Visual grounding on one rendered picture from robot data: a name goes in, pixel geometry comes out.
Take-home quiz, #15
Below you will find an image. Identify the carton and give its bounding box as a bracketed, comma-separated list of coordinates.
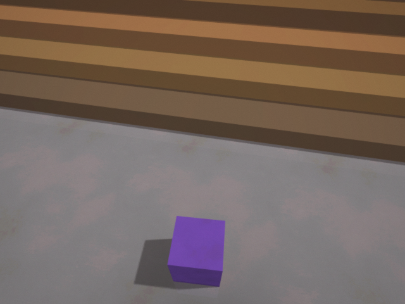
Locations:
[167, 216, 225, 287]

